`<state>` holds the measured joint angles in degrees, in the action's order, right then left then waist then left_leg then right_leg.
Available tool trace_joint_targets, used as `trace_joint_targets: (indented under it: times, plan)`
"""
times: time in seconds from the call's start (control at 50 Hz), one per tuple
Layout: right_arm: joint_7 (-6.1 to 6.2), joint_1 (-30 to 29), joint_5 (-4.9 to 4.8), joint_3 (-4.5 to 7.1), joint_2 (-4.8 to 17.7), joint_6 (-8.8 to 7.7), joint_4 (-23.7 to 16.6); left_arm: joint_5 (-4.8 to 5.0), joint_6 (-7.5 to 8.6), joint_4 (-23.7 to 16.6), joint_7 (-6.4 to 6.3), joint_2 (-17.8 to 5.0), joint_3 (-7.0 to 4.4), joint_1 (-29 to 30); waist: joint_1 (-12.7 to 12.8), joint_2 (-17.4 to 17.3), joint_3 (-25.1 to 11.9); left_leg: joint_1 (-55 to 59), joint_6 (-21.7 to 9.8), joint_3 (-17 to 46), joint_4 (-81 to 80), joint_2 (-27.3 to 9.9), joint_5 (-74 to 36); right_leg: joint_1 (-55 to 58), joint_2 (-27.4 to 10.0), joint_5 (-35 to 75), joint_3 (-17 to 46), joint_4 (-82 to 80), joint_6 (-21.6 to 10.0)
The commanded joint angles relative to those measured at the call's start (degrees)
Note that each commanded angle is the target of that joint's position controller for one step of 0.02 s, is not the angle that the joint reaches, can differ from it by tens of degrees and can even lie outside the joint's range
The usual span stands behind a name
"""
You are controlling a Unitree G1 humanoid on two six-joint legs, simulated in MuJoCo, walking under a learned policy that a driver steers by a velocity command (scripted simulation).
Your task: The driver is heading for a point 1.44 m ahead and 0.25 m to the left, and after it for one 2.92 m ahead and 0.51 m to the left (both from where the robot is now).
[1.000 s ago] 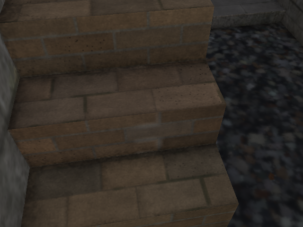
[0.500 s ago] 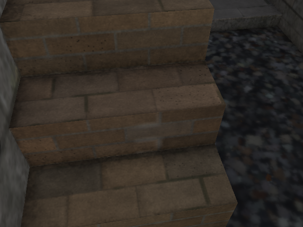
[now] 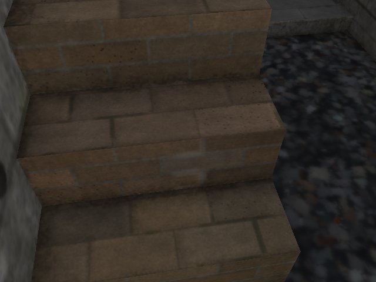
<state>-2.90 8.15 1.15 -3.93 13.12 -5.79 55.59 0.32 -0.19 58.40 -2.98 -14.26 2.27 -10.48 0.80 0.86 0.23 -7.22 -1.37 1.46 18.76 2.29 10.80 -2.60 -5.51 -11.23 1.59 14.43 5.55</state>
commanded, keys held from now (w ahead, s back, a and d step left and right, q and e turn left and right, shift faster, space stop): w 1.00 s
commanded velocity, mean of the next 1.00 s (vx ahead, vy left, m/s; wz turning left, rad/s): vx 0.50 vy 0.00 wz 0.00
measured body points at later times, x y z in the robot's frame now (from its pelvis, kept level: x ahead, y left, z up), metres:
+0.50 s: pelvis +0.00 +0.00 +0.00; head +0.01 +0.01 +0.45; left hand +0.08 +0.26 -0.14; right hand +0.14 -0.23 -0.12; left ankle -0.01 +0.10 -0.75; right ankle -0.04 -0.18 -0.75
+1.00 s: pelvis +0.00 +0.00 +0.00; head +0.00 +0.01 +0.45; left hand +0.07 +0.26 -0.15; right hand +0.12 -0.23 -0.13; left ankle -0.01 +0.10 -0.75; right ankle -0.04 -0.18 -0.75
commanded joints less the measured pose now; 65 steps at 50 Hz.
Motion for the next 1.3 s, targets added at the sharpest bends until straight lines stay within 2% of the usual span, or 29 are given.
trace_joint_targets:
  times: [0.02, 0.24, 0.26, 0.3, 0.42, 0.44, 0.48, 0.66, 1.06, 1.22, 1.3]
  plan:
    - [0.06, -1.55, -0.05, 1.17, 6.31, -0.61, -2.88, -0.03, 0.48, -1.95, -0.08, -5.95, -0.88, 0.09, 0.02, -0.82, -1.47, 1.84, 1.07, 6.22, -2.4, -6.46, -13.32, -1.79, -2.25, 8.53, 1.95, -1.24, -1.1]
    - [0.02, -1.86, 0.0, 1.02, 6.65, -0.52, -2.96, -0.09, 0.52, -1.73, -0.03, -6.12, -0.69, 0.41, 0.0, -1.12, -1.34, 1.6, 1.04, 6.48, -2.29, -6.41, -12.83, -1.89, -2.4, 7.99, 1.87, -1.33, -0.97]
    - [0.0, -3.09, -0.02, 1.33, 7.89, -0.75, -3.61, 0.09, 0.91, -3.13, 0.22, -6.38, -0.79, 1.54, 0.41, -1.4, -1.56, 1.04, 0.22, 7.17, -3.14, -6.52, -8.39, -1.77, -2.01, 5.3, 1.12, -0.93, -1.42]
    - [0.06, -4.42, 0.12, 1.13, 7.19, -0.84, -4.14, 0.0, 1.22, -3.41, 0.34, -5.83, -0.63, 1.78, 0.57, -1.53, -0.52, -0.14, -0.22, 7.53, -3.85, -6.63, -4.9, -2.23, -2.21, 5.06, 1.43, -1.46, -1.66]
    - [-0.18, -3.6, -0.05, 1.16, 7.74, -1.08, -4.19, -0.09, 1.52, -4.27, 0.55, -6.7, -0.79, 1.57, 0.31, -0.86, -2.25, 1.89, 0.02, 6.92, -2.33, -6.64, -13.12, -1.29, -2.52, 9.32, 1.61, -1.3, -1.62]
    - [-0.17, -2.39, -0.06, 0.87, 6.66, -0.79, -3.53, -0.3, 1.09, -2.96, 0.34, -6.54, -0.7, 0.35, -0.08, -0.69, -2.36, 2.62, 0.74, 6.29, -1.34, -6.55, -17.76, -1.21, -2.86, 12.07, 2.22, -1.5, -1.17]
    - [-0.26, -1.66, -0.16, 1.0, 7.45, -0.6, -3.2, -0.23, 0.74, -2.94, 0.3, -6.89, -0.78, 0.25, -0.1, -0.75, -3.37, 3.57, 1.07, 6.18, -0.84, -6.56, -20.57, -0.61, -2.68, 12.48, 1.84, -0.98, -0.94]
    - [-0.16, -3.08, 0.1, 0.84, 7.39, -0.48, -3.12, -0.3, 0.44, -2.51, 0.19, -6.68, -0.64, 0.99, 0.1, -0.58, -1.65, 1.58, 1.05, 6.42, -1.76, -6.47, -14.42, -1.12, -2.64, 9.22, 1.82, -1.54, -0.89]
    - [0.0, -1.98, 0.01, 0.82, 7.12, -0.5, -2.71, -0.22, 0.36, -1.84, 0.02, -6.21, -0.68, -0.12, -0.01, -0.83, -1.18, 1.02, 0.95, 6.74, -2.21, -6.35, -11.7, -1.61, -2.46, 7.8, 1.85, -1.68, -0.97]
    - [0.05, -1.79, -0.01, 0.88, 7.01, -0.5, -2.75, -0.21, 0.35, -1.72, -0.02, -6.11, -0.77, -0.37, -0.01, -0.82, -1.16, 1.13, 0.92, 6.82, -2.15, -6.33, -12.07, -1.7, -2.45, 7.84, 1.88, -1.67, -0.95]
    - [-0.4, 0.05, -0.25, 1.42, 7.98, -0.62, -1.9, -0.2, 0.32, -0.89, -0.03, -7.04, -1.23, -2.19, 0.15, -1.01, -2.06, 2.6, 1.15, 6.27, -0.62, -6.54, -21.23, -1.32, -2.3, 10.06, 1.63, -0.28, -0.8]
Next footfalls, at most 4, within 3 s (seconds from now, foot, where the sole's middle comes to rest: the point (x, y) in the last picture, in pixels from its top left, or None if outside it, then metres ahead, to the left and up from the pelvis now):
none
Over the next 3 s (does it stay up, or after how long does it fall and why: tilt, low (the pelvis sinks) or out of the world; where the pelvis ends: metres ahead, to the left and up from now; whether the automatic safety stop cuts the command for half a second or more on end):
stays up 0.01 -0.01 0.00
